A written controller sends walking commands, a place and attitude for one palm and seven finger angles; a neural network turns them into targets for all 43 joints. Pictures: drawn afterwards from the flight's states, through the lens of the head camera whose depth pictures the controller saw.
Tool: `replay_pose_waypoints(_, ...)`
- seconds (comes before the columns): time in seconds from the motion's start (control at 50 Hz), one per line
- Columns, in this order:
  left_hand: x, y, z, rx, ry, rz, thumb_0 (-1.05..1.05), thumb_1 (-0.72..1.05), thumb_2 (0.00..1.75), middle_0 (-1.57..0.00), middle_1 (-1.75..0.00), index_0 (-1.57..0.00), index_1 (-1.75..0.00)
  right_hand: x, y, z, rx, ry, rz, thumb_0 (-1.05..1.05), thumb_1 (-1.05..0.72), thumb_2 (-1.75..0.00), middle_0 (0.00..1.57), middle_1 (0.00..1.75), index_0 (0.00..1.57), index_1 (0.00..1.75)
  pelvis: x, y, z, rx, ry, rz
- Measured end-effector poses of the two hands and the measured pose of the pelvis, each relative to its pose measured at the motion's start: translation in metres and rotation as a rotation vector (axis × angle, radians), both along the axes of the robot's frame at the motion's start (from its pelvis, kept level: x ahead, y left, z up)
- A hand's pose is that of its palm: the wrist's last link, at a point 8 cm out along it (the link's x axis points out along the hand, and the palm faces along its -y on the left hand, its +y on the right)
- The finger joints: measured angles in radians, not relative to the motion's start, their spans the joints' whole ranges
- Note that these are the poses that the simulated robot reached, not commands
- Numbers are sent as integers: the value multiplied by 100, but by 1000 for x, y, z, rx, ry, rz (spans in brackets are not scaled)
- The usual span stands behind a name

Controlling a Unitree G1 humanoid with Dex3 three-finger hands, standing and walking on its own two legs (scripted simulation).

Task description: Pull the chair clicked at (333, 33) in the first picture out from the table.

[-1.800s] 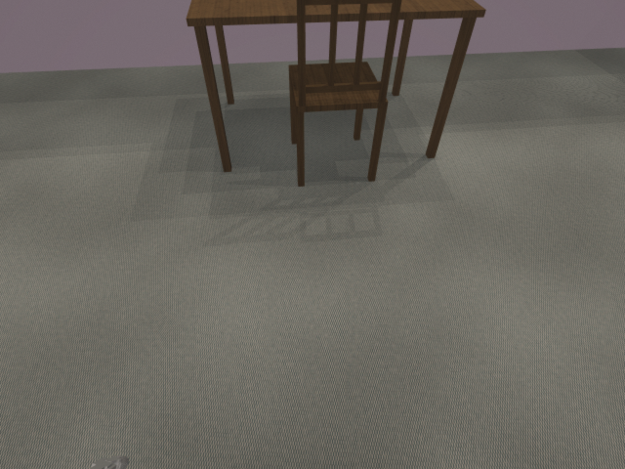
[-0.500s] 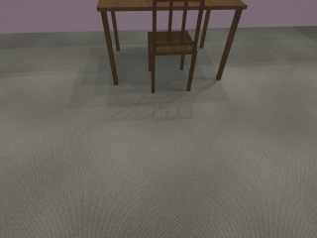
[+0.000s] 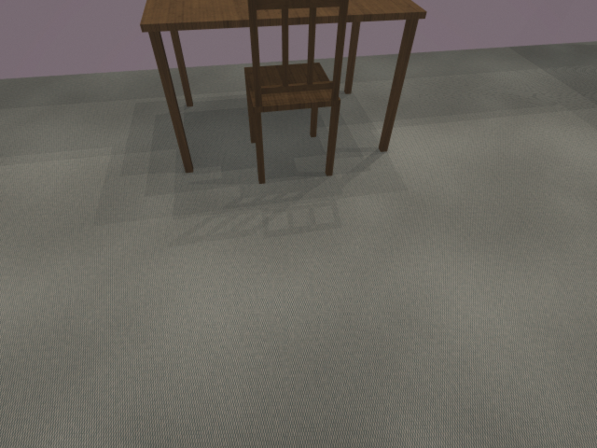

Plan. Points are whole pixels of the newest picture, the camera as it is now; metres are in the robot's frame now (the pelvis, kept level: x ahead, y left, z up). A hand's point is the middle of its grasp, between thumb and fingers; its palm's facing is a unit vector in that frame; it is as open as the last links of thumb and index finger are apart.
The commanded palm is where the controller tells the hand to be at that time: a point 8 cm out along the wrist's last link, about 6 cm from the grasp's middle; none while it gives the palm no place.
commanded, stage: walk to a spot facing it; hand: left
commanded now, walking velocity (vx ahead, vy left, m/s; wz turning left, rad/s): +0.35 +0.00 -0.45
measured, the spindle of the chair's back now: (285, 49) +1.53 +0.17 -0.09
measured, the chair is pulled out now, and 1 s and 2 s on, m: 0.00 0.00 0.00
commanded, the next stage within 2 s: turn to face it in 1.84 s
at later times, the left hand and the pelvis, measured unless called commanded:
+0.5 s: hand out of the picture +0.11 +0.16 -0.17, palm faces -0.05 -0.99 -0.16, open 7.4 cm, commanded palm none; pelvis +0.18 -0.01 +0.00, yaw -10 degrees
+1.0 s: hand (275, 244) +0.57 +0.10 -0.16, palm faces -0.39 -0.91 -0.16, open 7.4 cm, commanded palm none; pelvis +0.40 -0.02 +0.01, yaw -21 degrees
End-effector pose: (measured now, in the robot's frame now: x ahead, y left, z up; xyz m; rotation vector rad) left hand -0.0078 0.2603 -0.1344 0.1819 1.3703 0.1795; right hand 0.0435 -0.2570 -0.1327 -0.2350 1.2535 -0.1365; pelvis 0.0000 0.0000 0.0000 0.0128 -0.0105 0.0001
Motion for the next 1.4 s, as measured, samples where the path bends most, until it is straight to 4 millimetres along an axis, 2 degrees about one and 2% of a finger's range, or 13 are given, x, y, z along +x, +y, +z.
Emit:
replay_pose_waypoints(0.12, 32, -36, -9, -29, -2, -28, 1, 91, 90, -20, -30, -20, -30, -31, -8, -24, 45, 119, -99, 1, -90, -90, 20, 30, 20, 30, 30, -19, -12, -12, -9, -32)
replay_pose_waypoints(0.2, 43, -56, -2, -37, -15, -2, 1, 91, 90, -20, -30, -20, -30, -14, -11, -17, 56, 168, -105, 1, -90, -90, 20, 30, 20, 30, 53, -26, -3, -9, -7, -54)
replay_pose_waypoints(0.36, 61, -71, 9, -76, 141, -43, 1, 91, 90, -20, -30, -20, -30, 102, -4, 3, 87, -50, -155, 1, -90, -90, 19, 30, 20, 30, 109, -23, 10, -3, 16, -129)
replay_pose_waypoints(0.52, 131, -41, -12, -75, 200, -44, 1, 90, 90, -20, -30, -20, -30, 238, 22, 5, 75, -198, -109, 1, -90, -90, 19, 30, 20, 30, 192, -2, -8, -24, 17, -175)
replay_pose_waypoints(0.56, 159, -29, -24, -75, 211, -61, 1, 90, 90, -20, -30, -20, -30, 262, 26, 1, 47, -238, -120, 1, -90, -90, 20, 30, 20, 30, 215, 6, -18, -29, 12, -198)
replay_pose_waypoints(0.62, 217, -14, -29, -66, 174, -118, 1, 91, 90, -20, -30, -20, -30, 269, 32, 4, 32, -234, -171, 0, -90, -90, 20, 30, 20, 30, 239, 12, -16, -16, -5, -239)
replay_pose_waypoints(0.78, 403, -20, -4, -67, -82, -258, 1, 91, 90, -19, -30, -20, -30, 225, 34, 14, -5, -36, -358, -1, -94, -90, 20, 30, 20, 30, 306, 15, 7, -4, 8, -295)
replay_pose_waypoints(0.96, 556, -88, 7, -106, -176, -426, 1, 91, 90, -19, -30, -19, -30, 188, 55, 10, 66, 210, -525, 0, -92, -90, 19, 30, 20, 30, 382, -12, 9, -2, 8, -352)
replay_pose_waypoints(1.1, 656, -173, -6, -133, -247, -541, 1, 91, 90, -19, -30, -20, -30, 197, 66, -4, 188, 387, -634, 0, -91, -90, 19, 30, 20, 30, 446, -64, -12, -10, 12, -392)
replay_pose_waypoints(1.14, 670, -188, -8, -140, -271, -530, 1, 91, 90, -19, -30, -20, -30, 214, 57, -7, 210, 402, -641, 1, -91, -90, 19, 30, 20, 30, 461, -77, -13, -15, 5, -394)
replay_pose_waypoints(1.2, 672, -194, -5, -136, -239, -500, 1, 91, 90, -20, -30, -20, -30, 262, 29, -9, 195, 338, -624, 1, -90, -90, 20, 30, 20, 30, 483, -90, -6, -25, 2, -399)
replay_pose_waypoints(1.32, 687, -171, 4, -58, -175, -432, -3, 95, 90, -20, -30, -20, -30, 391, -40, -4, 117, 88, -545, 1, -91, -90, 19, 30, 20, 30, 531, -106, 6, -38, 20, -398)
replay_pose_waypoints(1.4, 689, -157, -4, -57, -87, -399, -2, 94, 90, -20, -30, -20, -30, 458, -83, 5, 37, 6, -491, 3, -95, -90, 19, 30, 20, 30, 570, -108, 5, -50, 20, -398)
